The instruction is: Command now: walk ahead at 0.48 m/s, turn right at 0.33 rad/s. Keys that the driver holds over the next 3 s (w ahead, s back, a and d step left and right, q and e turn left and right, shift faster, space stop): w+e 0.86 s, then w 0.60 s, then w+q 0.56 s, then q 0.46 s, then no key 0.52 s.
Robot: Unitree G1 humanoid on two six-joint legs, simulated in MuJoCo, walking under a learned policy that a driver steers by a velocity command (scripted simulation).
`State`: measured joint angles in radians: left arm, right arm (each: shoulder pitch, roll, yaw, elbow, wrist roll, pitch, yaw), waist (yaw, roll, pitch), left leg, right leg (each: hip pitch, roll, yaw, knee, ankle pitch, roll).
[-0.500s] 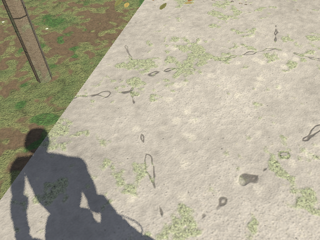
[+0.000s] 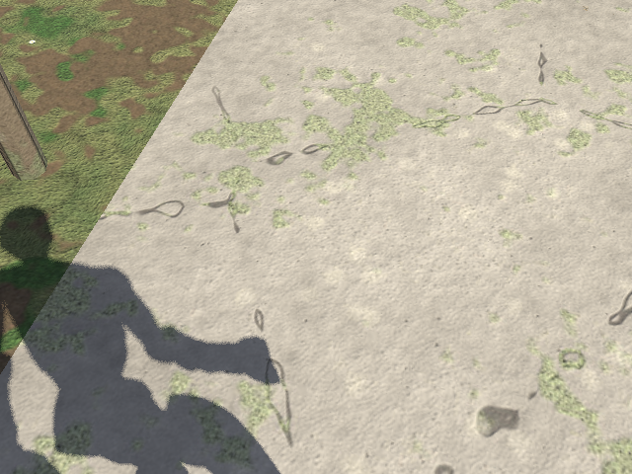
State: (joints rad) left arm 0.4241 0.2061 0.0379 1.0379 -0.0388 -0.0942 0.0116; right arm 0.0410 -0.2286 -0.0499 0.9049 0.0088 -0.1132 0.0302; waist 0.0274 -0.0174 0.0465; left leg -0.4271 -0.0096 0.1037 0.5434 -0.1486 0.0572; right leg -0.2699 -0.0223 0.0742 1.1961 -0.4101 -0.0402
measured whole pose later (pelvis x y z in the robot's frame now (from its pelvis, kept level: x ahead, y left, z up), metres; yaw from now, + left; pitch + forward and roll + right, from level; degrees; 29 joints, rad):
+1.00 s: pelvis +0.58 -0.14 +0.00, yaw -32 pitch +3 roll +1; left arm 0.36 0.28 0.08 0.79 -0.02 -0.05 0.02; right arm 0.05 -0.26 -0.06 0.77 -0.01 -0.14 0.03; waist 0.05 -0.02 0.00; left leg -0.47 -0.04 0.01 0.54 -0.14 0.03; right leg -0.20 0.08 0.19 0.90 -0.53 -0.05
